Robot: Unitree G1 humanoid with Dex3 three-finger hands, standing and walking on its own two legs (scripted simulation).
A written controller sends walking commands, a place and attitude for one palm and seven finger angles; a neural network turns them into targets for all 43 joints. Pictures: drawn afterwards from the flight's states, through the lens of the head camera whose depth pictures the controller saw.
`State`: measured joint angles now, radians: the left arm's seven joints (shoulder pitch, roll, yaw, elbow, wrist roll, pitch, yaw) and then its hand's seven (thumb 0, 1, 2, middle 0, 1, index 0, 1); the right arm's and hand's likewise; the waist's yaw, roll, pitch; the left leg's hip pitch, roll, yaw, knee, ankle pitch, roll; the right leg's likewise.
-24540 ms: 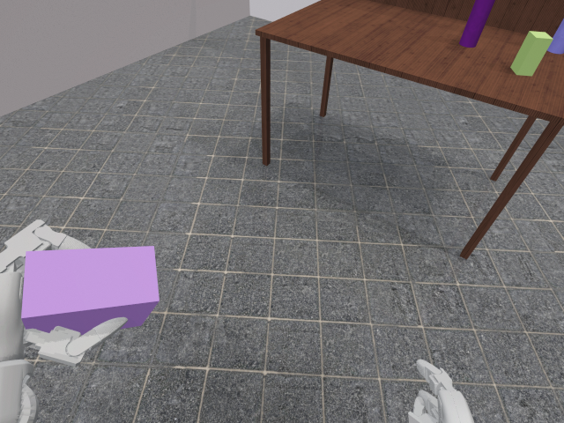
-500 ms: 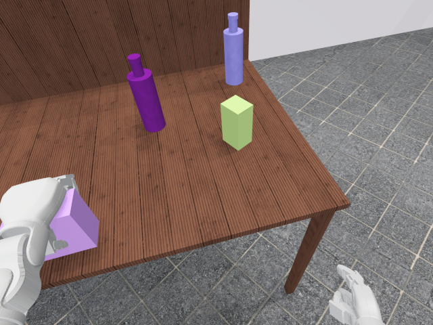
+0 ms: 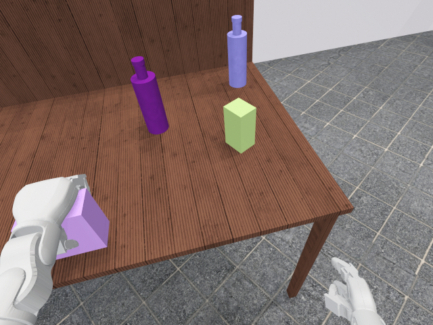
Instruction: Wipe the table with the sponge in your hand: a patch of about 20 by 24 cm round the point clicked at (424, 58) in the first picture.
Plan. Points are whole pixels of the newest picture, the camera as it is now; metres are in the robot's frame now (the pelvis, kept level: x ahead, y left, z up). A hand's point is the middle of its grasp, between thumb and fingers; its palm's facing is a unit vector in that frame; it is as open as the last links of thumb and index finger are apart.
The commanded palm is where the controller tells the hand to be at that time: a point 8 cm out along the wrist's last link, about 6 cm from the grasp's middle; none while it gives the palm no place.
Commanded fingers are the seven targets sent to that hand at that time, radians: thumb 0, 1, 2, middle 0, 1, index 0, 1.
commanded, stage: lower the sponge onto the table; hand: left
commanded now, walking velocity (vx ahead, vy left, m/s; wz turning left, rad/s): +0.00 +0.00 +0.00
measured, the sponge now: (71, 230) +0.23 +0.33 +0.04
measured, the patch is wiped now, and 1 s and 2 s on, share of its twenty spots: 0.00 0.00 0.05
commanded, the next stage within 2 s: wipe forward along the first lane in 1.50 s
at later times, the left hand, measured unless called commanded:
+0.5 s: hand (66, 222) +0.24 +0.33 +0.06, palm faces -0.06 -0.04 -1.00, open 9.8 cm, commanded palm +0.22 +0.33 +0.13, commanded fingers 0.00 0.10 1.30 -1.20 -1.60 -1.20 -1.60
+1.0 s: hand (63, 231) +0.23 +0.35 +0.04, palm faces -0.09 -0.04 -0.99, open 9.8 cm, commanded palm +0.21 +0.33 +0.10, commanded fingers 0.00 0.10 1.30 -1.20 -1.60 -1.20 -1.60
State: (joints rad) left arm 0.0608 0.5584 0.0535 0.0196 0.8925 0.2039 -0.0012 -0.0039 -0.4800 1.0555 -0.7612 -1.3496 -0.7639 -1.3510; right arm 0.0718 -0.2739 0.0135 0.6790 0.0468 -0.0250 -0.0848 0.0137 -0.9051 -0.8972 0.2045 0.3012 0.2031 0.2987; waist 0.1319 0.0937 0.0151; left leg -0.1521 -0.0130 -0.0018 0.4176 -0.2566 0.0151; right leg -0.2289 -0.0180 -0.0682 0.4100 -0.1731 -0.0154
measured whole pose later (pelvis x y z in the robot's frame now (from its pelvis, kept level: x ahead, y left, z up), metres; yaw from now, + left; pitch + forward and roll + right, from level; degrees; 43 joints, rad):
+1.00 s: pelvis +0.00 +0.00 +0.00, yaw +0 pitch +1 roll +0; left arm 0.08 0.54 0.09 0.17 0.92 0.15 0.09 0.00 -0.48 1.06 -0.76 -1.35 -0.76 -1.35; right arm 0.10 -0.26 -0.01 0.70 0.05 -0.03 -0.09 0.01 -0.90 -0.90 0.20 0.30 0.20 0.30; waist 0.12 0.07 0.00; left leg -0.22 -0.01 0.00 0.47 -0.28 0.02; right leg -0.29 -0.01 -0.06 0.44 -0.18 -0.01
